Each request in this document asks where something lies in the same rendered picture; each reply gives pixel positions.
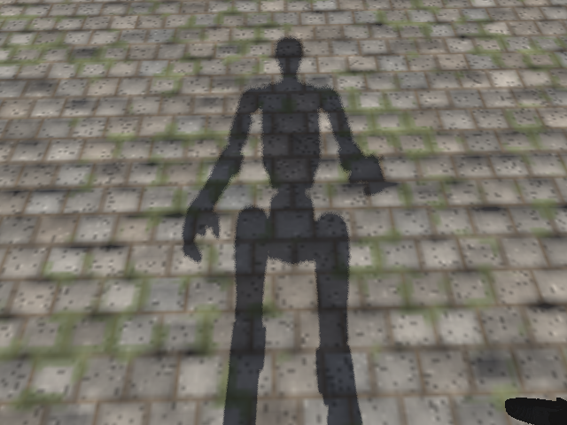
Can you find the right robot hand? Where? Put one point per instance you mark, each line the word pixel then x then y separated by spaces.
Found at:
pixel 538 411

